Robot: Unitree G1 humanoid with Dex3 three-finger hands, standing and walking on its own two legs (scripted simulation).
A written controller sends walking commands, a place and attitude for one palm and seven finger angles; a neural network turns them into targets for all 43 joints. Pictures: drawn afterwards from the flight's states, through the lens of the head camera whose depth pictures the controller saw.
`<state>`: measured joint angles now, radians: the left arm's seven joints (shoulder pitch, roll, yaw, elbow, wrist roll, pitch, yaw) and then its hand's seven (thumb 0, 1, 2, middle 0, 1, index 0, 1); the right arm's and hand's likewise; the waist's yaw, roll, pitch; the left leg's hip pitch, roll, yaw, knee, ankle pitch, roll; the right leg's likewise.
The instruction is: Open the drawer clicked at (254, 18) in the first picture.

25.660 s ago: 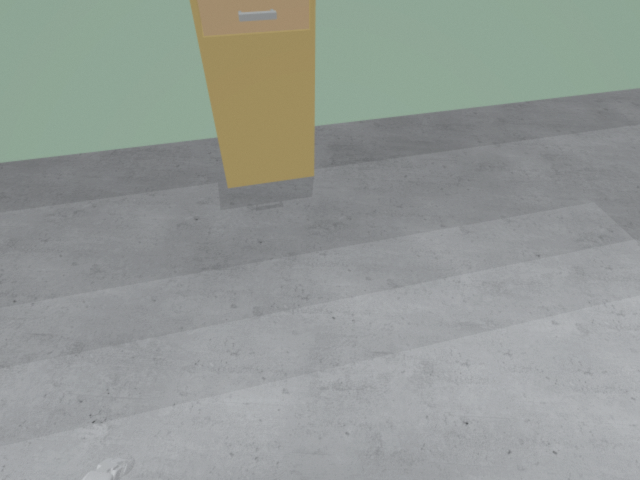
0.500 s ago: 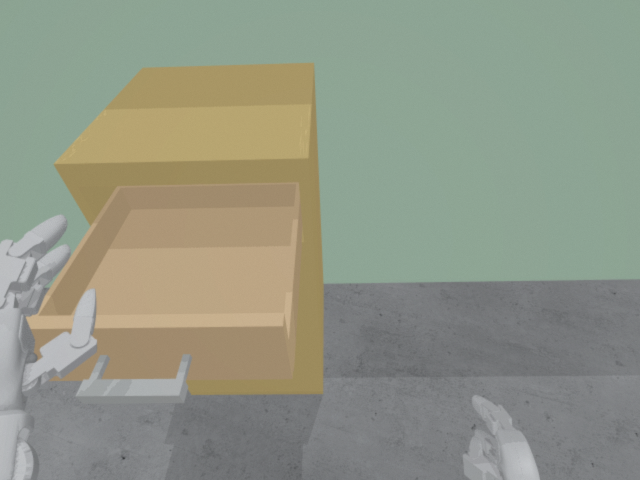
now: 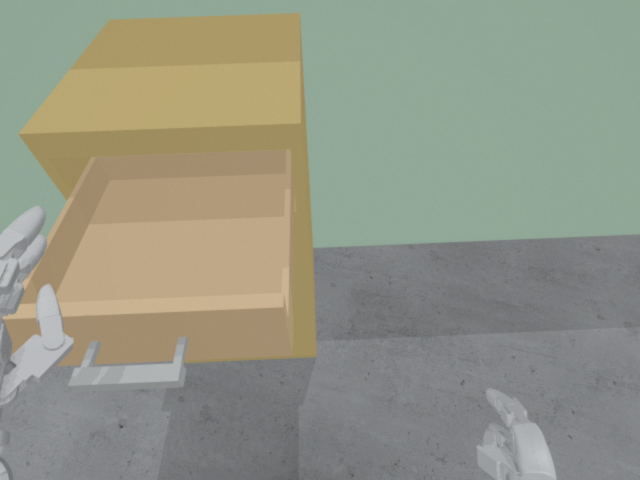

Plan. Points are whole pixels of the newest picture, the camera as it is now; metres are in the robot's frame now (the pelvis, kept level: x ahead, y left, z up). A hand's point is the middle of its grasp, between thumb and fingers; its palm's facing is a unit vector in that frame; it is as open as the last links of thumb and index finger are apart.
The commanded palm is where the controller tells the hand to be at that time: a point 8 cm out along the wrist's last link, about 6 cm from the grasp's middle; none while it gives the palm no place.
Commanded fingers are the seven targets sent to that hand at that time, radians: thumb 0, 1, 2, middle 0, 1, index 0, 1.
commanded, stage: step back with the hand held close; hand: left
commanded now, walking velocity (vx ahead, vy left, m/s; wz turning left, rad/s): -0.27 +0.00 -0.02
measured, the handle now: (133, 361) +0.25 +0.26 +0.00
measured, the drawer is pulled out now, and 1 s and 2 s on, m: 0.30 0.30 0.30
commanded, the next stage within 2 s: stop stepping back and stand still in 0.86 s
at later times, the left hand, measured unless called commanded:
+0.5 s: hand out of the picture +0.13 +0.25 +0.17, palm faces +0.38 -0.80 -0.46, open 7.4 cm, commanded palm +0.06 +0.30 +0.19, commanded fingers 0.00 0.90 0.90 -0.20 -0.30 -0.20 -0.30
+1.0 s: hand out of the picture -0.01 +0.22 +0.17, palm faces +0.32 -0.79 -0.52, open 7.4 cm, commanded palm -0.07 +0.26 +0.19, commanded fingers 0.00 0.90 0.90 -0.20 -0.30 -0.20 -0.30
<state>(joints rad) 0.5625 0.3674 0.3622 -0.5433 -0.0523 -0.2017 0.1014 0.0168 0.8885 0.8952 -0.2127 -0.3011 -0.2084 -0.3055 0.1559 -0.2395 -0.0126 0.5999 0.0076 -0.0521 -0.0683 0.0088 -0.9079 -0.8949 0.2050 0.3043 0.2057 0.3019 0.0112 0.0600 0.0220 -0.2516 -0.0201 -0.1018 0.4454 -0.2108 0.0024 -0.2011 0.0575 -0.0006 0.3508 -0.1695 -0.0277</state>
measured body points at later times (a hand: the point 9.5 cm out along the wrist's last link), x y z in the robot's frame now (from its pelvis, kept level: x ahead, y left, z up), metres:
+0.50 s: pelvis -0.07 +0.01 -0.02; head -0.04 +0.02 +0.43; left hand +0.10 +0.29 +0.20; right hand +0.12 -0.21 -0.09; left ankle +0.00 +0.12 -0.74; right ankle -0.06 -0.09 -0.74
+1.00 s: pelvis -0.22 -0.01 -0.02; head -0.18 -0.02 +0.43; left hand -0.03 +0.26 +0.20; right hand -0.02 -0.22 -0.10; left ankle -0.09 +0.13 -0.74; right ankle -0.29 -0.09 -0.75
